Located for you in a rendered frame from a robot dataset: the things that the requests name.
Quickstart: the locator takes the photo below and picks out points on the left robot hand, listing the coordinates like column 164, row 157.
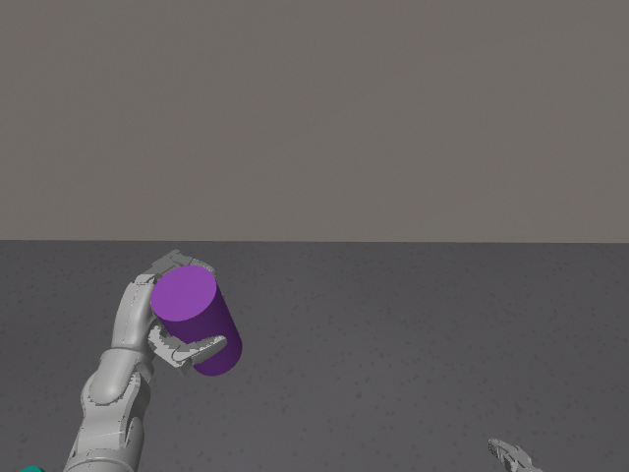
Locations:
column 137, row 326

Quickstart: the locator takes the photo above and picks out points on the right robot hand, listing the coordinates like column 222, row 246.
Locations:
column 515, row 458

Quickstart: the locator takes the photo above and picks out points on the left robot arm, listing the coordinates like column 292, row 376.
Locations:
column 114, row 400

